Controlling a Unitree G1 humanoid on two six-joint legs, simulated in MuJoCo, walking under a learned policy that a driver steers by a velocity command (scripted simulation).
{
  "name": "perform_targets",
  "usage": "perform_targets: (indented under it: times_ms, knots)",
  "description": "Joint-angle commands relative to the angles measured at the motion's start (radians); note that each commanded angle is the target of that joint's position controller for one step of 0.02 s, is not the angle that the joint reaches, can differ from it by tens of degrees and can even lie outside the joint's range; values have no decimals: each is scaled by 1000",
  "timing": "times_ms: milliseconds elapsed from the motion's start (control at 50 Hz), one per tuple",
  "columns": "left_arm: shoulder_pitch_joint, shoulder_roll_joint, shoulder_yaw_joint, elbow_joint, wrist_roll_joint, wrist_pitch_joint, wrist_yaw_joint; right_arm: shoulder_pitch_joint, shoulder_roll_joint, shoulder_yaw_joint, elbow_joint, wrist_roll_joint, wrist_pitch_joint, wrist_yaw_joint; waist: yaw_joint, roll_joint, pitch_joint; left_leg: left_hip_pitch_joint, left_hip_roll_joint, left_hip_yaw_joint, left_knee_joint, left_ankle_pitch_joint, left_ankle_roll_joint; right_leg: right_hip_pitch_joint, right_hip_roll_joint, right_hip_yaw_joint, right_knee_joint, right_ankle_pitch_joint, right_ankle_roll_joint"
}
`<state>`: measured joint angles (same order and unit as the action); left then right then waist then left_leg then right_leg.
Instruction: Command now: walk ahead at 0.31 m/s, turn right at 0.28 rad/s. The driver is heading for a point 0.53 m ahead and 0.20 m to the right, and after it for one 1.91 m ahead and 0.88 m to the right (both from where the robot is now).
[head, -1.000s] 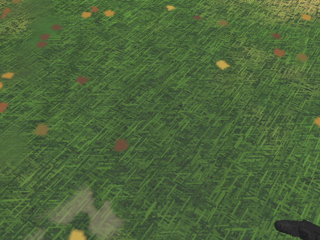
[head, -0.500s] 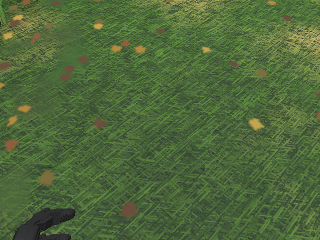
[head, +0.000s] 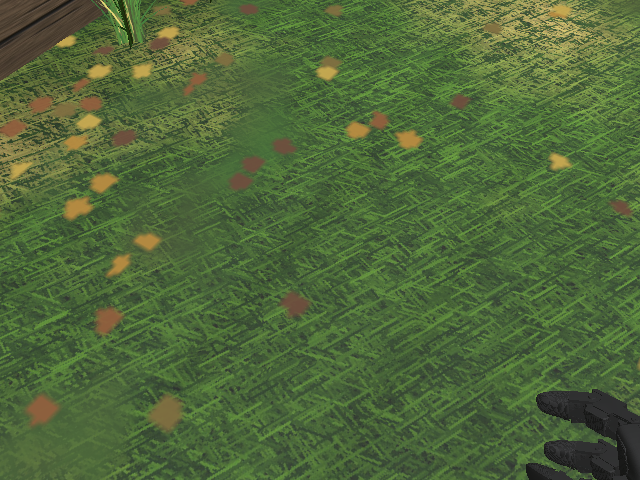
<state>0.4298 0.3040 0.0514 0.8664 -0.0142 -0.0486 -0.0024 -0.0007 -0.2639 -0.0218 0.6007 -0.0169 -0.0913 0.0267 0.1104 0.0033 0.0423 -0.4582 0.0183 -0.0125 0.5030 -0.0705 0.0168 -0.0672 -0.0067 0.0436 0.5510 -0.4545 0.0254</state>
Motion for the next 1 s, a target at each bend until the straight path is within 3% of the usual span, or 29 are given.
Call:
perform_targets:
  times_ms: [20,40,80,100,140,180,260,360,400,420,440,460,480,500,520,540,560,600,680,800,840,860,880,900,920,940,960,980,1000]
  knots:
    - [74,94,4,-87,-4,-21,11,361,-223,-82,3,-15,26,-19,-204,221,-479,820,435,-514,-23,545,285,-547,30,91,650,-219,23]
    - [-10,148,26,-105,-25,-12,15,310,-176,-67,5,-3,32,-20,-198,161,-337,717,385,-377,-43,541,253,-609,-2,84,702,-178,26]
    - [-65,127,32,-113,-9,19,28,193,-114,-48,16,12,33,-17,-138,104,-188,498,304,-214,-106,507,215,-596,-58,37,649,-79,43]
    - [-49,108,34,-114,-5,41,31,154,-110,-48,23,4,28,-16,-103,124,-151,376,284,-157,-149,489,201,-514,-77,35,619,-35,49]
    - [-31,71,32,-126,-6,73,34,95,-120,-56,33,-10,19,-16,-66,137,-123,255,276,-84,-217,446,222,-434,-70,4,585,26,66]
    - [-76,60,33,-157,0,86,34,74,-140,-66,48,-9,16,-26,-65,124,-104,231,285,-34,-252,398,229,-435,-80,1,500,99,65]
    - [-169,54,29,-210,5,91,8,67,-168,-76,74,3,33,-46,-89,99,-111,243,281,56,-267,291,216,-367,-88,-24,309,251,37]
    - [-267,93,45,-280,4,114,-19,96,-221,-95,108,32,61,-35,-117,93,-85,327,325,62,-199,183,190,-349,-73,-64,160,171,-7]
    - [-261,97,52,-289,4,118,-25,91,-228,-99,117,48,70,-34,-100,88,-86,342,316,84,-119,165,147,-287,-47,-97,31,212,-38]
    - [-243,112,61,-286,7,117,-21,116,-212,-97,132,52,73,-33,-93,67,-93,322,282,115,-46,128,104,-214,-22,-100,-55,298,-63]
    - [-195,179,84,-281,7,114,-6,182,-179,-89,154,35,73,-30,-91,-44,-128,251,211,177,110,43,31,-73,-58,-13,-130,580,-108]
    - [-163,303,110,-299,14,110,17,183,-129,-69,114,-16,69,-26,-110,-334,-153,-51,56,250,426,-417,-77,123,-299,328,-125,983,-261]
    - [-149,266,93,-310,37,88,8,106,-141,-69,91,-13,73,-32,-45,-273,-223,-171,-24,59,641,-645,-102,117,-393,478,-162,954,-415]
    - [-158,230,82,-304,32,66,-2,70,-172,-79,89,12,79,-35,-38,-162,-213,-194,-1,-17,716,-598,-91,102,-345,391,-171,928,-392]
    - [-198,209,78,-299,19,53,1,75,-163,-79,92,24,83,-41,-69,-123,-185,-209,16,-38,700,-519,-77,78,-292,319,-163,855,-334]
    - [-239,184,72,-303,4,51,5,80,-166,-81,102,16,85,-50,-85,-83,-166,-215,27,-49,650,-458,-74,54,-259,291,-166,789,-292]
    - [-278,173,65,-311,-2,56,13,81,-176,-85,102,9,88,-56,-104,-90,-157,-180,28,-53,612,-408,-78,10,-239,271,-174,765,-274]
    - [-295,178,64,-321,10,64,22,106,-155,-81,108,13,88,-55,-123,-113,-174,-111,-2,-45,550,-353,-90,-33,-212,258,-183,767,-272]
    - [-287,197,74,-320,5,73,33,90,-126,-69,107,18,91,-52,-106,-123,-177,-28,-28,-58,352,-304,-105,-69,-188,285,-182,630,-265]
    - [-305,195,75,-321,3,87,23,93,-142,-75,96,26,81,-31,-95,-172,-141,92,-60,-67,143,-288,-78,-134,-161,413,-179,433,-241]
    - [-333,187,72,-326,-8,93,25,146,-139,-80,109,25,71,-23,-131,-170,-140,192,-63,-49,-39,-185,-53,-159,-127,428,-139,417,-204]
    - [-324,169,66,-325,-12,95,28,178,-158,-88,118,20,68,-24,-141,-145,-144,282,-20,-65,-130,-97,-29,-210,-90,408,-100,347,-162]
    - [-286,120,52,-325,-3,95,28,208,-227,-104,114,3,72,-31,-122,14,-165,391,176,-236,-185,-60,43,-328,-6,308,73,120,-101]
    - [-274,122,57,-354,-10,86,28,174,-294,-116,117,-25,80,-32,-86,291,-99,342,357,-478,-240,68,211,-513,147,100,275,-153,-41]
    - [-253,206,83,-329,7,78,31,126,-232,-99,81,-32,73,-36,-97,205,-89,288,398,-484,-242,79,271,-513,71,130,497,-156,-4]
    - [-232,233,99,-304,-3,83,28,69,-178,-83,66,-22,71,-44,-72,144,-75,264,337,-376,-226,62,233,-503,61,126,580,-91,6]
    - [-205,209,98,-277,-2,94,30,33,-158,-77,59,-6,72,-49,-59,120,-56,264,269,-282,-215,25,188,-507,54,108,623,-35,25]
    - [-202,187,94,-273,2,103,32,28,-145,-72,58,10,73,-55,-72,123,-43,290,247,-237,-210,24,175,-543,47,102,660,18,43]
    - [-208,158,85,-275,-2,107,29,42,-143,-68,61,12,76,-61,-81,123,-35,295,228,-188,-209,55,176,-548,41,82,667,41,55]
